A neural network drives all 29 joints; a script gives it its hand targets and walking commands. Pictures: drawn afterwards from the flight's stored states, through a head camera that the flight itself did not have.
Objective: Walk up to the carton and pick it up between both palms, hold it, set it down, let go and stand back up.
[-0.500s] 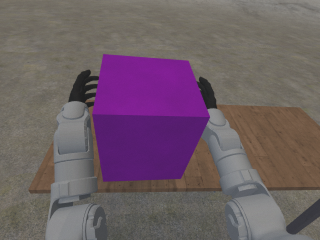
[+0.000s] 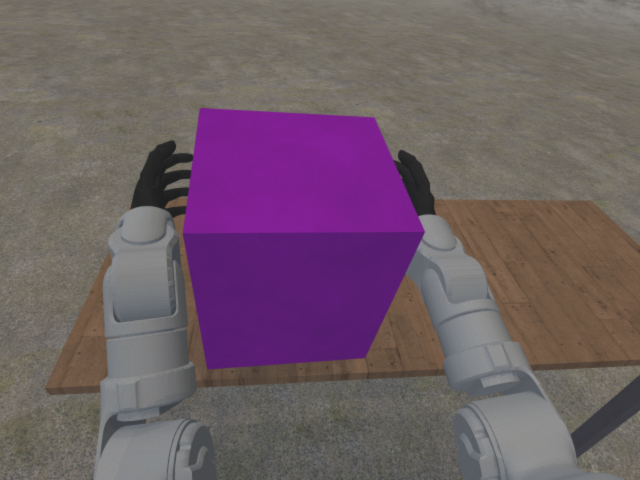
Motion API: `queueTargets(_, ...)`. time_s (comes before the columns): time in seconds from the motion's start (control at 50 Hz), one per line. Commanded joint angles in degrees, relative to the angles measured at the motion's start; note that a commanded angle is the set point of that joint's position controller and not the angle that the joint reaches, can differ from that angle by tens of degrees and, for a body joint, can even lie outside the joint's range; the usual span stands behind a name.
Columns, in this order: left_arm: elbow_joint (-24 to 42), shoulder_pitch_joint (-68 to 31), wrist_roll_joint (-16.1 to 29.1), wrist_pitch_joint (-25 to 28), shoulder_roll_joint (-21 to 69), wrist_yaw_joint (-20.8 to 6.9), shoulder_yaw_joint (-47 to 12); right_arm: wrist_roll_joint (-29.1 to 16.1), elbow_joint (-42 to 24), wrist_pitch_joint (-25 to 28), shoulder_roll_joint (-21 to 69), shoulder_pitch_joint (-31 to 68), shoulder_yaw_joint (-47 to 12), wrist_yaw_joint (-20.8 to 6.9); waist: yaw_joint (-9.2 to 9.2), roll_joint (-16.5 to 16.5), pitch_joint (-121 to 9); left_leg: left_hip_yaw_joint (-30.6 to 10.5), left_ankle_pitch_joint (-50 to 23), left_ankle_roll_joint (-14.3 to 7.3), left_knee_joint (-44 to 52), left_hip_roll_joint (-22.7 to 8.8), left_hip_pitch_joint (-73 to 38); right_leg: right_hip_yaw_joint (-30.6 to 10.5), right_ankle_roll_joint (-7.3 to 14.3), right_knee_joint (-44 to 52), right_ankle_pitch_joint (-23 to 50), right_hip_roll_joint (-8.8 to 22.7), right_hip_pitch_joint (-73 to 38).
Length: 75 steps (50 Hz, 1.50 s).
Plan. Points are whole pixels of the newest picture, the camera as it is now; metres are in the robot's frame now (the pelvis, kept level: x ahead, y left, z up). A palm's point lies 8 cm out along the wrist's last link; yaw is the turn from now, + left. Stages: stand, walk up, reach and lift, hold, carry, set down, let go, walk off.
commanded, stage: hold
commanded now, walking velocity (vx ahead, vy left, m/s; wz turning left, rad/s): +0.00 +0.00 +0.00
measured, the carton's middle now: (290, 244) +0.37 +0.00 +0.15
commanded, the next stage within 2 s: none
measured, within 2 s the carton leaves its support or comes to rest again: neither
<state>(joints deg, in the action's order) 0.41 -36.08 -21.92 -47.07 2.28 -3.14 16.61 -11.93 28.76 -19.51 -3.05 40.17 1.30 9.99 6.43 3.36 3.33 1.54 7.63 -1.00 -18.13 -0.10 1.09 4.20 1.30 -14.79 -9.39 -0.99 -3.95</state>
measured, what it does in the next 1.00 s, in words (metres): stands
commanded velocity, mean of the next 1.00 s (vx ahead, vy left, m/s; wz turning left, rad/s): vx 0.00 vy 0.00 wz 0.00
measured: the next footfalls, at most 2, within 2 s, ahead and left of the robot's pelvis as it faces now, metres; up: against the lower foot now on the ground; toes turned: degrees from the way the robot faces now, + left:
none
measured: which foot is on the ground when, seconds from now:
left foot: down 0.00-1.00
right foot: down 0.00-1.00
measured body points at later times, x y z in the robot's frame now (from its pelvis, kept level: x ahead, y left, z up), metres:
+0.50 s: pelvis +0.00 -0.01 +0.00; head -0.05 +0.02 +0.45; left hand +0.37 +0.16 +0.22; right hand +0.38 -0.15 +0.21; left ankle +0.04 +0.10 -0.75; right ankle +0.00 -0.10 -0.75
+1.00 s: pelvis +0.00 -0.01 +0.00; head -0.06 +0.02 +0.45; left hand +0.36 +0.16 +0.22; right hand +0.37 -0.15 +0.21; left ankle +0.04 +0.10 -0.75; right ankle +0.00 -0.10 -0.75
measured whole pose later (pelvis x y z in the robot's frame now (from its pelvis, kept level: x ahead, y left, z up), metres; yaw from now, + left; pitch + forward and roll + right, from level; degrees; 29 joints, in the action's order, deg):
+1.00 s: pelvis +0.00 -0.01 +0.00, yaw +0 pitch -10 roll +0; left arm 1.3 -35.8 -21.0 -46.3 2.5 -4.6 18.3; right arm -10.7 26.1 -20.3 -2.5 39.5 0.8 11.3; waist 5.0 3.8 2.3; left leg 1.6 7.0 -0.8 -17.3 -0.3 0.6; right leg 4.4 1.7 -14.8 -9.2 -1.2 -4.1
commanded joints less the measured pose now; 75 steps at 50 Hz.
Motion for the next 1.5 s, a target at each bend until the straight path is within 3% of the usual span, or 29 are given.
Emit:
queueTargets(0.0,4.3,-29.7,11.3,4.5,25.9,-7.1,-25.3,-5.6,-22.0,4.0,30.2,43.3,-23.5,-3.2,-2.11,-2.1,-27.5,0.4,-18.5,1.0,-2.2,1.9,-12.9,0.8,-4.6,-0.2,19.9,-1.8,-2.7)
queueTargets(0.1,-0.4,-29.2,8.1,3.4,24.0,-8.4,-20.2,-3.7,-16.3,2.6,30.7,40.3,-21.8,-2.9,-3.54,0.4,-18.2,1.6,-7.5,-1.1,2.5,1.6,-8.4,-0.2,-4.8,1.7,12.9,-0.7,-1.0)
queueTargets(0.22,-3.6,-32.8,7.6,2.5,24.6,-10.1,-19.9,-1.6,-12.6,2.0,31.5,41.7,-16.9,-3.4,-2.0,-1.5,-13.2,2.9,0.1,-1.5,4.5,1.4,-5.1,-0.2,-4.1,3.4,2.4,0.1,2.4)
queueTargets(0.38,-1.3,-34.0,11.0,4.0,26.4,-9.3,-24.3,-1.9,-15.7,3.3,31.1,43.1,-16.7,-2.9,0.54,-3.8,-21.9,1.8,-5.1,-0.1,1.5,1.7,-8.2,0.5,-4.3,1.4,8.4,-0.4,0.6)
queueTargets(0.5,2.3,-30.3,10.7,3.9,26.2,-8.3,-24.7,-4.2,-17.9,3.4,29.6,40.9,-20.2,-2.9,-0.39,-4.4,-24.0,0.7,-14.3,1.5,-0.6,1.2,-11.6,1.6,-4.0,0.2,12.7,-1.9,-0.7)
queueTargets(0.6,4.4,-28.1,9.3,2.7,25.9,-7.9,-24.8,-5.3,-18.3,3.1,27.9,39.3,-21.0,-3.4,-1.19,-4.7,-20.5,0.5,-18.8,2.3,-0.7,0.4,-12.2,1.9,-2.9,0.7,10.7,-2.7,0.1)
queueTargets(0.8,4.2,-29.6,9.7,1.5,26.0,-7.8,-25.9,-3.0,-17.8,3.0,27.0,39.8,-17.1,-4.9,0.07,-4.9,-17.8,1.4,-9.5,1.7,1.8,-0.4,-9.5,1.5,-2.0,1.8,3.6,-2.0,2.4)
queueTargets(0.82,5.0,-30.1,10.7,2.3,26.6,-8.0,-25.8,-3.6,-21.0,3.3,29.2,41.2,-19.1,-4.8,-1.12,-3.5,-22.3,1.7,-10.0,0.9,1.0,0.7,-8.8,0.9,-2.6,1.3,7.0,-1.5,-0.3)
queueTargets(0.84,5.4,-30.8,11.2,2.9,26.8,-8.0,-26.3,-3.8,-22.6,3.5,30.4,42.2,-19.9,-4.4,-0.8,-2.7,-24.7,1.6,-11.2,0.5,0.7,1.1,-9.2,0.8,-3.0,0.8,10.1,-1.5,-1.5)
queueTargets(0.98,0.3,-29.9,8.5,3.2,24.4,-9.3,-22.9,-1.3,-17.4,2.3,30.5,39.9,-18.5,-3.4,-0.7,-1.8,-18.9,2.2,-4.3,-0.4,2.8,1.8,-4.9,0.2,-4.0,1.5,7.5,-0.8,-2.1)
queueTargets(1.1,-3.0,-31.4,7.3,3.1,24.6,-9.8,-20.7,-1.5,-14.9,2.4,30.5,42.0,-16.9,-3.8,-1.39,-4.0,-15.8,2.5,-2.0,-0.4,3.5,1.7,-3.3,0.4,-3.8,1.4,4.8,-0.3,-1.0)
queueTargets(1.22,-1.4,-32.7,8.6,3.9,25.8,-9.1,-22.1,-2.6,-17.4,3.2,31.8,44.2,-18.5,-3.8,-1.89,-2.6,-21.0,2.0,-7.9,-0.1,1.7,1.5,-7.1,0.9,-3.8,1.1,8.1,-1.6,-0.8)
queueTargets(1.34,-2.0,-30.9,8.3,3.6,25.7,-9.4,-22.3,-2.5,-16.6,2.7,30.8,42.3,-18.5,-3.4,-1.15,-1.9,-19.6,2.1,-8.5,0.3,1.6,1.4,-7.6,1.0,-3.8,1.4,8.5,-1.7,-0.6)
queueTargets(1.48,0.1,-33.1,9.4,3.5,27.0,-8.5,-24.5,-2.7,-16.1,3.0,29.6,42.5,-16.8,-4.4,-0.17,-5.9,-20.5,1.3,-9.2,1.6,1.4,0.8,-8.1,1.5,-2.6,1.2,5.1,-1.8,1.5)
